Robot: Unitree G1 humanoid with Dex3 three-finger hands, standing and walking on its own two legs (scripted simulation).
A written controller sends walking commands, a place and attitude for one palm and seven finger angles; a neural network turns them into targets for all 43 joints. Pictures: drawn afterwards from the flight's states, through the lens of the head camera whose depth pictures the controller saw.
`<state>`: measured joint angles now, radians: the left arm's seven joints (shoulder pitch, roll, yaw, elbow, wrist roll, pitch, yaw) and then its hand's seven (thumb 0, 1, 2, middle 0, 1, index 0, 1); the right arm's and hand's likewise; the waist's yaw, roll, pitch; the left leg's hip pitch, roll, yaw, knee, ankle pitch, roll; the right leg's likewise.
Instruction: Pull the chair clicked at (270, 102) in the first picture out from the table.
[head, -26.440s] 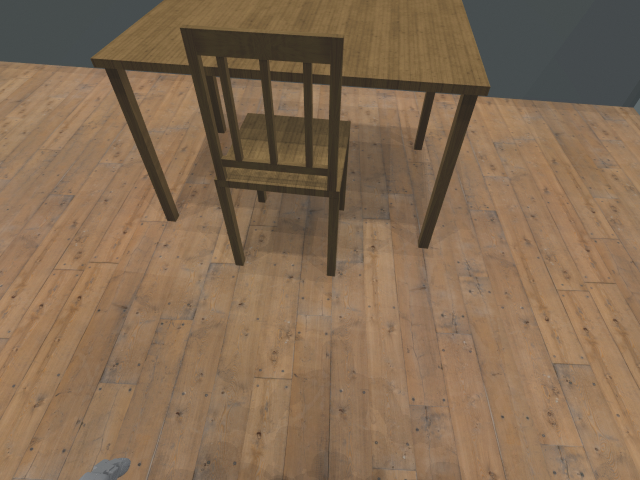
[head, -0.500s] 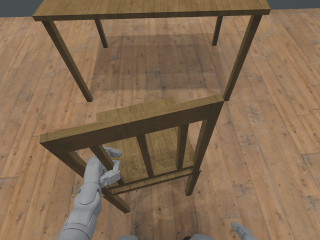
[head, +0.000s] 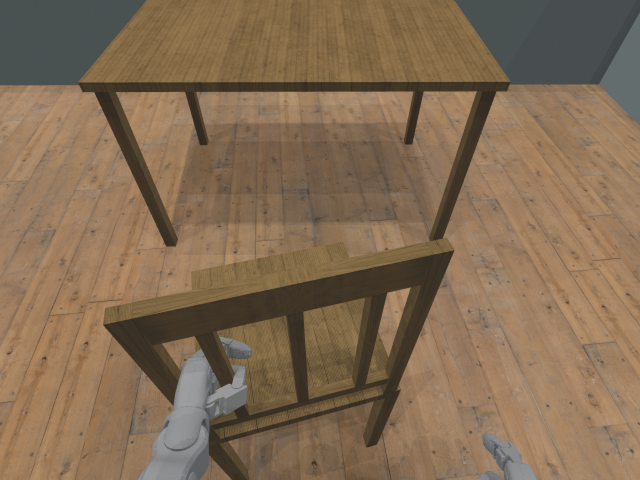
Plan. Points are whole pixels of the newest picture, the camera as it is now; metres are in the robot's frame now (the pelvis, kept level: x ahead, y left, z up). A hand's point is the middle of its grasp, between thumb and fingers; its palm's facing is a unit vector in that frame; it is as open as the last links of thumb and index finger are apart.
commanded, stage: stop walking, hand still on the chair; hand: left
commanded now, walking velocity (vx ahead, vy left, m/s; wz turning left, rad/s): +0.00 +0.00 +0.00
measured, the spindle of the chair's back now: (298, 360) +0.30 +0.05 -0.09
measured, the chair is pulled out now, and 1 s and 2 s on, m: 0.62 0.61 0.62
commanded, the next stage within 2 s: open the thumb and straighten the fingers in 0.24 s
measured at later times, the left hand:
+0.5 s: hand (230, 384) +0.25 +0.14 -0.06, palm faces +0.07 -0.99 -0.09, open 5.8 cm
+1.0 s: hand (228, 382) +0.26 +0.15 -0.06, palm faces +0.08 -0.99 -0.10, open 16.4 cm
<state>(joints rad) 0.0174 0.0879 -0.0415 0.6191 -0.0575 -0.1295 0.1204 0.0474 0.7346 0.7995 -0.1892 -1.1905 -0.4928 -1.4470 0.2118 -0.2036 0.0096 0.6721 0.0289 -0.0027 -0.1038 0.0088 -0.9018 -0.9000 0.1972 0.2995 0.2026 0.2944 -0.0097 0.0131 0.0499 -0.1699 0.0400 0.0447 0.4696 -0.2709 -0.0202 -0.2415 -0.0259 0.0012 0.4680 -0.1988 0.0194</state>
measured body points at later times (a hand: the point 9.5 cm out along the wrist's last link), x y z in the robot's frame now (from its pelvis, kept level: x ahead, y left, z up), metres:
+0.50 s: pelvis +0.00 +0.00 -0.01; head +0.03 +0.01 +0.44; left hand +0.25 +0.20 -0.05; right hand +0.15 -0.24 -0.11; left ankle -0.01 +0.13 -0.74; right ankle +0.03 -0.13 -0.74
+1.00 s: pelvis +0.01 -0.02 -0.04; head +0.06 -0.04 +0.41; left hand +0.25 +0.20 -0.05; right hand +0.19 -0.25 -0.13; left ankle -0.01 +0.13 -0.74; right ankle +0.03 -0.13 -0.74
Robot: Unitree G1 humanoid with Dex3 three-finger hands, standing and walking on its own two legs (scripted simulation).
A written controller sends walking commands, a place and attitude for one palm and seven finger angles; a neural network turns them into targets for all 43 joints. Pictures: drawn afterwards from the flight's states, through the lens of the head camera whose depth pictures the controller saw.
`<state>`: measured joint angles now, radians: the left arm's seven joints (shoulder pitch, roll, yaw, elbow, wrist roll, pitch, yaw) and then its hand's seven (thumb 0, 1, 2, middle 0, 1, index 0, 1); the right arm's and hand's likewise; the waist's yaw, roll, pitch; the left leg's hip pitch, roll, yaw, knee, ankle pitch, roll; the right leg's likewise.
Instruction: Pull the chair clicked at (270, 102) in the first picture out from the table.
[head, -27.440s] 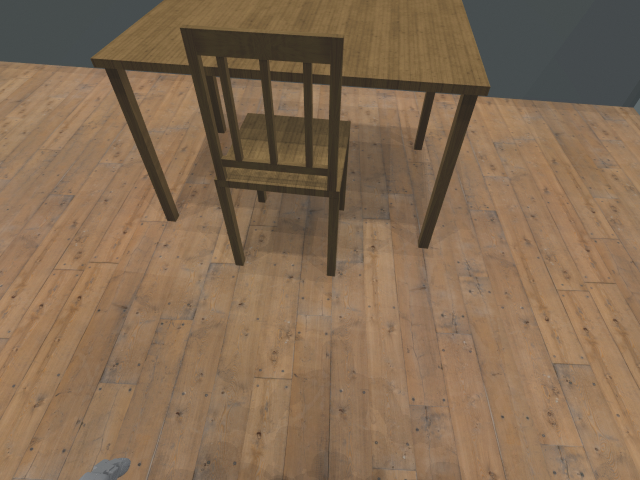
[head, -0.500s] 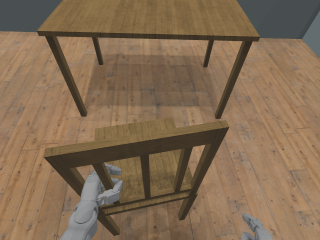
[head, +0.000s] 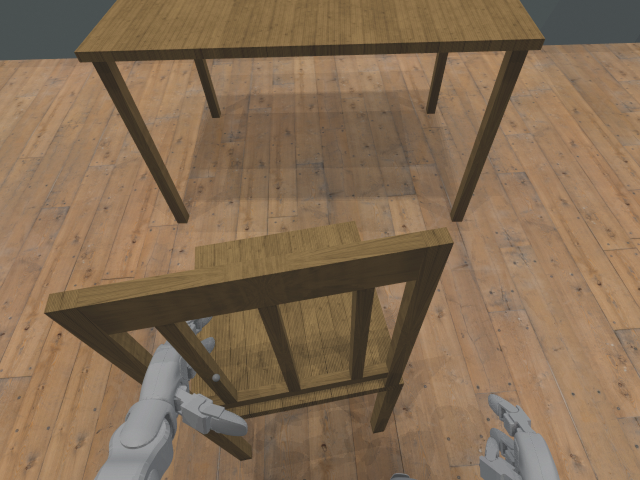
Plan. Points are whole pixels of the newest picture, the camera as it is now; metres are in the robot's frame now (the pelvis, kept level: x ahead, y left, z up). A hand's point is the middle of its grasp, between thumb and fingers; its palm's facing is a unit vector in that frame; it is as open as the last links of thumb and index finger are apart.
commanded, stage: open the thumb and straighten the fingers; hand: left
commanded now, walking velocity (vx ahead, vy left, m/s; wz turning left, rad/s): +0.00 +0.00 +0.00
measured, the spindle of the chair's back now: (283, 351) +0.30 +0.07 -0.05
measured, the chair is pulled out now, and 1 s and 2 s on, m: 0.61 0.62 0.62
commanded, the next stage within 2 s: draw the fingers out of the gap in 0.08 s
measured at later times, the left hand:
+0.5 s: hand (210, 411) +0.21 +0.15 -0.03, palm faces +0.00 -1.00 -0.10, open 17.5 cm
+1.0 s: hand out of the picture +0.13 +0.15 -0.02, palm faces +0.04 -0.99 -0.09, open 17.4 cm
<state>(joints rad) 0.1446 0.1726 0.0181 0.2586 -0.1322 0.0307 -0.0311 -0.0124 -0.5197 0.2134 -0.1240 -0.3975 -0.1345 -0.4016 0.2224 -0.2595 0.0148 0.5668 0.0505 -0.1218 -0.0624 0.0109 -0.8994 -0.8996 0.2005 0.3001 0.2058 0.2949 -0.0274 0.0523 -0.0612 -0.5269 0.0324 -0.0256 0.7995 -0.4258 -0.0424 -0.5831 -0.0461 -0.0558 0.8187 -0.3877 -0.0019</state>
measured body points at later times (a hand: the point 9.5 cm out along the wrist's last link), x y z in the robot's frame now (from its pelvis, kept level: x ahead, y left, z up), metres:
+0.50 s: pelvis +0.02 +0.01 -0.01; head +0.05 +0.00 +0.44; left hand +0.21 +0.20 -0.02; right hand +0.17 -0.24 -0.09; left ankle -0.02 +0.15 -0.70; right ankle +0.01 -0.11 -0.70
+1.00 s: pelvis +0.00 +0.02 -0.03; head +0.04 +0.01 +0.42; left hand +0.13 +0.20 -0.01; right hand +0.20 -0.21 -0.09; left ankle -0.02 +0.15 -0.70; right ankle +0.01 -0.11 -0.70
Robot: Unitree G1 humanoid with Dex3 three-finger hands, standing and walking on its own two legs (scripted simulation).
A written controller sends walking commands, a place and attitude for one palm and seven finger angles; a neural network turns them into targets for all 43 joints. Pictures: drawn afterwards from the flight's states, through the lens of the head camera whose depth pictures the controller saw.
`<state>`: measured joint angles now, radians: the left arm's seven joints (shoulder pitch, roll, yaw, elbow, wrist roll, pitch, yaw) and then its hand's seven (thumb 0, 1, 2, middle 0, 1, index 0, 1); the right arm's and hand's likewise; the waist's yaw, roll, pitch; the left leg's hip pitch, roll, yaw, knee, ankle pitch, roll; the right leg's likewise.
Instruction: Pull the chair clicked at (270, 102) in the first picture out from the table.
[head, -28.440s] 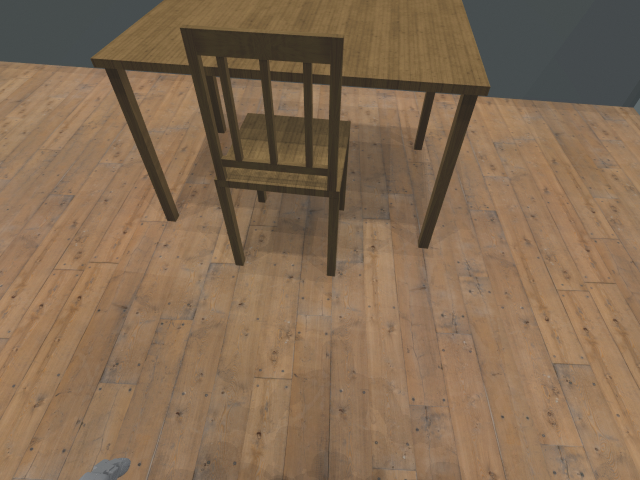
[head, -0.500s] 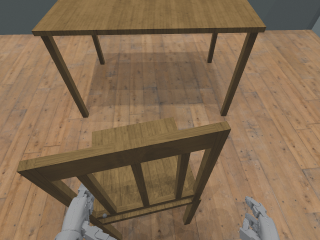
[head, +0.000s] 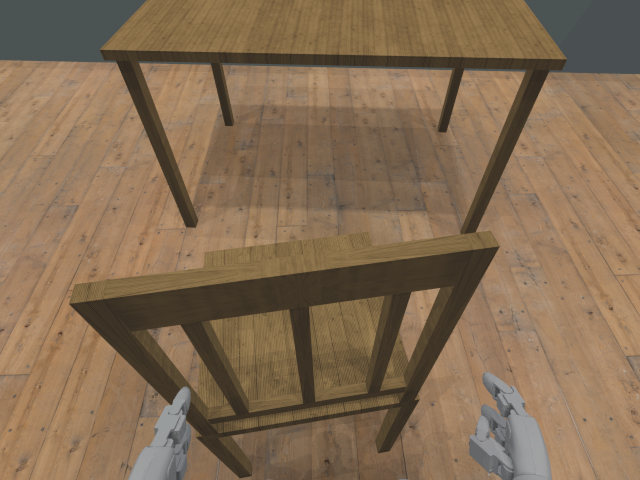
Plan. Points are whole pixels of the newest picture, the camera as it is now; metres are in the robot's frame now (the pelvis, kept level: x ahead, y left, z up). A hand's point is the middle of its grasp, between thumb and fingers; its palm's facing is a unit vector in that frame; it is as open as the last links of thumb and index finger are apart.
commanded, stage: draw the hand back to the body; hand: left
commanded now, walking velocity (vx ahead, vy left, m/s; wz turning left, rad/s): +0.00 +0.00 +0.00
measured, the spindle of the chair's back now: (304, 359) +0.28 +0.04 -0.03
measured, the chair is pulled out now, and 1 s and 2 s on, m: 0.62 0.62 0.62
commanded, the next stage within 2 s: step back with the hand held close in 1.64 s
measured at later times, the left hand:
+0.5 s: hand out of the picture +0.13 +0.16 +0.07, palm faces +0.01 -0.99 -0.11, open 17.4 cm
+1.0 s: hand (46, 380) +0.18 +0.23 +0.16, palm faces +0.36 -0.83 -0.43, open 13.1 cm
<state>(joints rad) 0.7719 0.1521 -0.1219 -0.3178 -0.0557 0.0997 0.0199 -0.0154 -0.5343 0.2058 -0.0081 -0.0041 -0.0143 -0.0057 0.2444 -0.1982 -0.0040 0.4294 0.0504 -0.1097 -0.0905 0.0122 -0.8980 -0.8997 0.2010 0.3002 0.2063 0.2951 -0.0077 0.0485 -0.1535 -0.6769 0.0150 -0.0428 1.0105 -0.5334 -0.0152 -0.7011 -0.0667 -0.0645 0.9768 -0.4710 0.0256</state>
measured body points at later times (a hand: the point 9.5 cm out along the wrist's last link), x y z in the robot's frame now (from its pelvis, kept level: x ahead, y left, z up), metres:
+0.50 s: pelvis -0.03 -0.01 -0.01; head +0.01 -0.02 +0.43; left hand +0.12 +0.22 +0.08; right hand +0.16 -0.23 -0.09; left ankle -0.02 +0.13 -0.68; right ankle +0.00 -0.14 -0.68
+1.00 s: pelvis +0.01 +0.00 +0.05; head +0.00 -0.03 +0.50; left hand +0.16 +0.27 +0.19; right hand +0.20 -0.23 -0.03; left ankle -0.02 +0.13 -0.68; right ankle +0.00 -0.14 -0.68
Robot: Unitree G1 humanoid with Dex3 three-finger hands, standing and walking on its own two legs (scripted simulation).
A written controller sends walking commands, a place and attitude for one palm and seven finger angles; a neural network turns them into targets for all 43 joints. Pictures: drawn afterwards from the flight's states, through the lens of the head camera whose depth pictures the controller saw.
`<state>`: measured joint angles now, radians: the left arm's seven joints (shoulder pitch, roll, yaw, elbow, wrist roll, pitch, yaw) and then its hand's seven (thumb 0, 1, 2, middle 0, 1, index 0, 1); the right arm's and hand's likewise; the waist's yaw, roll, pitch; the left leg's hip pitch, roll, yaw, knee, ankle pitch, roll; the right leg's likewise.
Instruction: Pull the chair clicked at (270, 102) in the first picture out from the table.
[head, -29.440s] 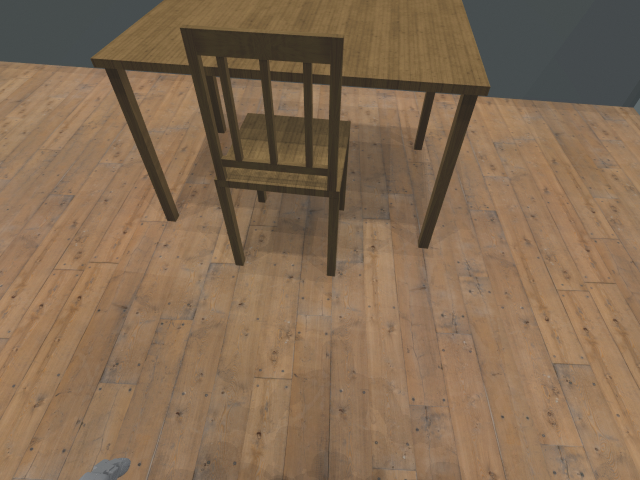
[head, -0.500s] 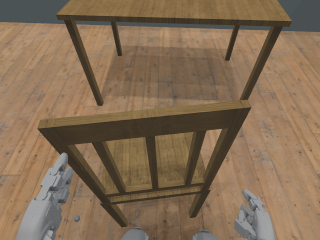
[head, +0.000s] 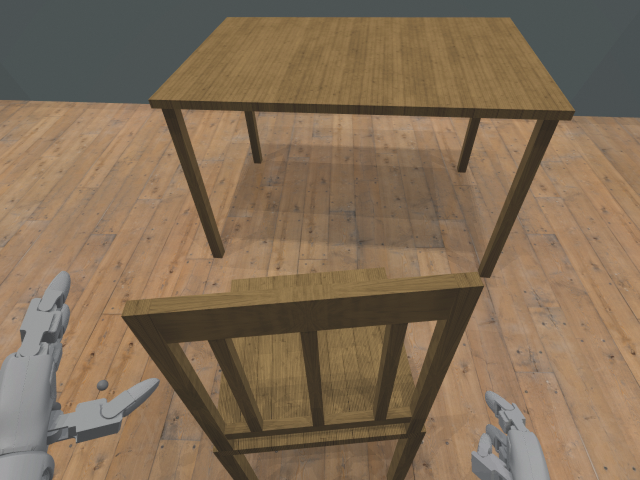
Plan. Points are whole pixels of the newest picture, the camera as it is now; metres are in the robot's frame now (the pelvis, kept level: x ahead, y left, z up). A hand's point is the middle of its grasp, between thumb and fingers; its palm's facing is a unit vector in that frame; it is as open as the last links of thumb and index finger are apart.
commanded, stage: draw the hand back to the body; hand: left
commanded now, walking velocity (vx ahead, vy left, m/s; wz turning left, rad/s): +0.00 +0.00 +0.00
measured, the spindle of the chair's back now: (314, 381) +0.28 +0.05 -0.07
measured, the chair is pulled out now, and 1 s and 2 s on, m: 0.62 0.62 0.62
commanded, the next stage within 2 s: step back with the hand held close in 0.64 s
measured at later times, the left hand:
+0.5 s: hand (85, 310) +0.22 +0.26 +0.17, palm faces +0.43 -0.79 -0.44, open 7.6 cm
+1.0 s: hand (81, 318) +0.21 +0.26 +0.17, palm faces +0.34 -0.79 -0.51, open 7.4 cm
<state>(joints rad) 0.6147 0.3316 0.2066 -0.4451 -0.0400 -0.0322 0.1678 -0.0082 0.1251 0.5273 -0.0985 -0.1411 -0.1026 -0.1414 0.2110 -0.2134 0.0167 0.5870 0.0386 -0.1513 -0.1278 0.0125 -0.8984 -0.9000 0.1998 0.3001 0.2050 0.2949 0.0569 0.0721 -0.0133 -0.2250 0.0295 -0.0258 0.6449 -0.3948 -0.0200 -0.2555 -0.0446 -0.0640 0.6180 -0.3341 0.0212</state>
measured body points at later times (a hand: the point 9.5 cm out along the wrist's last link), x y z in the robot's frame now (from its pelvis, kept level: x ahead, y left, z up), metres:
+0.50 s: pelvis +0.02 +0.00 +0.01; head +0.02 -0.02 +0.46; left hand +0.19 +0.30 +0.19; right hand +0.20 -0.23 -0.08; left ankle -0.03 +0.13 -0.72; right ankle +0.00 -0.13 -0.72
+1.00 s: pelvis -0.01 +0.01 +0.02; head +0.03 -0.01 +0.46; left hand +0.19 +0.30 +0.19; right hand +0.17 -0.23 -0.08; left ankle -0.03 +0.13 -0.72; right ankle +0.00 -0.13 -0.72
